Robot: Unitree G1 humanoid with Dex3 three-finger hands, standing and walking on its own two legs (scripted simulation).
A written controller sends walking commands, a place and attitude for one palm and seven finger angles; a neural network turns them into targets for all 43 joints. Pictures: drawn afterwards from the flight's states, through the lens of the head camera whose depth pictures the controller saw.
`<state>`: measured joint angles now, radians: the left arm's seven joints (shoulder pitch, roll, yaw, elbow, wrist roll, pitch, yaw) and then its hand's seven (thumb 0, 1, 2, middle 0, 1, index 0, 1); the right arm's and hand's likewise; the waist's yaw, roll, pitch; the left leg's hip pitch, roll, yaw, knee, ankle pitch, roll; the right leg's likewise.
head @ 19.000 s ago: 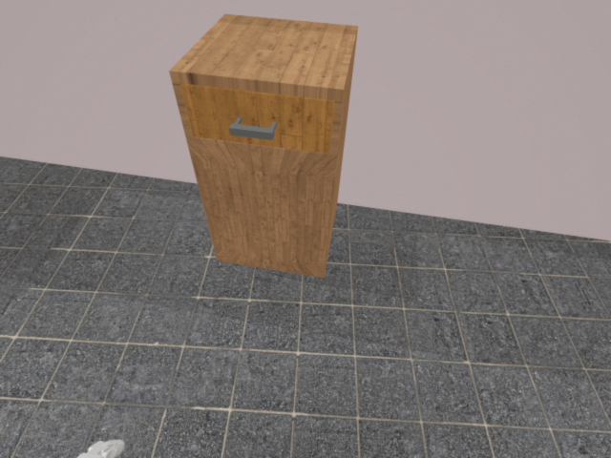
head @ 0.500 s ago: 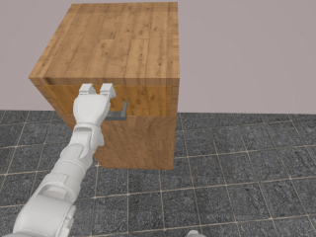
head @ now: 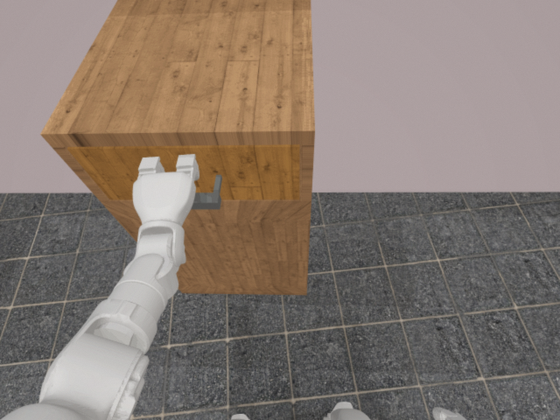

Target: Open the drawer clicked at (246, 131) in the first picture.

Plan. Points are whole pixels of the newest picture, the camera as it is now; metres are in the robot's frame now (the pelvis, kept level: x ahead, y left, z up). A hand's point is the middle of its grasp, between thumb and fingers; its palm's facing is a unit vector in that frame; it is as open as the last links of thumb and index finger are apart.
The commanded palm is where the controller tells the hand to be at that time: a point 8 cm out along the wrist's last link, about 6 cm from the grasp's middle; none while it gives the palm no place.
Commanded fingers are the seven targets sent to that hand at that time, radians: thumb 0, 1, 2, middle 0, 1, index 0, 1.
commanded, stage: lower the fingers behind the handle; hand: left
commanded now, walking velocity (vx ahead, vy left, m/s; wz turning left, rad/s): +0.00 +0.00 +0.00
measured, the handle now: (190, 191) +0.51 +0.18 -0.04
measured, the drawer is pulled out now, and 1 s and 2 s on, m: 0.00 0.00 0.00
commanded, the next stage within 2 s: lift the fingers back up to retry in 1.36 s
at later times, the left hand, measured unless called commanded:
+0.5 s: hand (180, 223) +0.43 +0.18 -0.03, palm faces +0.00 +0.00 -1.00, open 13.8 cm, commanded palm +0.41 +0.18 +0.02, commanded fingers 0.00 -0.50 0.30 -0.30 -1.20 -0.30 -1.20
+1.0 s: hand (179, 224) +0.43 +0.18 -0.03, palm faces +0.06 -0.01 -1.00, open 13.9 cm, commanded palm +0.40 +0.17 -0.01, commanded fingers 0.00 -0.50 0.30 -0.30 -1.20 -0.30 -1.20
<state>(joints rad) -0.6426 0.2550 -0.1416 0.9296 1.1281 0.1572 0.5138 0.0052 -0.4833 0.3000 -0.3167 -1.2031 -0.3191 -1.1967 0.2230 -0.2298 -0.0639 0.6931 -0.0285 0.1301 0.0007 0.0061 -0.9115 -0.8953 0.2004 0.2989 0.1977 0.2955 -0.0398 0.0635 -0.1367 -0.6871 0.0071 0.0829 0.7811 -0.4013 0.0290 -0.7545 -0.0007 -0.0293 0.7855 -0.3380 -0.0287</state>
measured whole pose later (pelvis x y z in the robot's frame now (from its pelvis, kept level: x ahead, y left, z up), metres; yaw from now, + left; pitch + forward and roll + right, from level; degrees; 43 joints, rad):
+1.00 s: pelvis -0.03 +0.01 -0.03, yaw +1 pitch +22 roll -1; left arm -0.75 0.29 -0.17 1.03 1.13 0.02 0.55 0.00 -0.49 0.30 -0.27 -1.26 -0.29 -1.26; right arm 0.30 -0.24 -0.07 0.73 -0.03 0.07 0.01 0.01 -0.91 -0.90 0.20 0.30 0.20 0.30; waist -0.06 0.04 -0.18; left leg -0.95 0.00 0.05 1.01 -0.46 0.05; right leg -0.98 -0.02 -0.06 0.97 -0.38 -0.02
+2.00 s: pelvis +0.00 +0.00 +0.00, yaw +0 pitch +18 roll +0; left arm -0.65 0.27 -0.14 0.89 1.11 0.03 0.50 0.00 -0.49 0.30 -0.32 -1.21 -0.32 -1.20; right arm 0.30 -0.23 -0.06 0.70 -0.03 0.10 -0.01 0.01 -0.91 -0.90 0.20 0.30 0.20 0.30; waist -0.06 0.07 -0.14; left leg -0.70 0.01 0.07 0.81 -0.41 0.04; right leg -0.76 0.00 -0.03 0.79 -0.34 -0.02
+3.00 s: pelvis +0.00 +0.00 +0.01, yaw +0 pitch +14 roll +1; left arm -0.57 0.32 -0.12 0.87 1.09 0.06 0.41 0.00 -0.48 0.30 -0.32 -1.20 -0.32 -1.20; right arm 0.28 -0.24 -0.07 0.70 0.00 0.12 -0.03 0.01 -0.91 -0.90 0.20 0.30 0.20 0.30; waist -0.03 0.06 -0.10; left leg -0.58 0.00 0.08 0.70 -0.37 0.03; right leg -0.65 0.00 -0.03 0.70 -0.31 -0.03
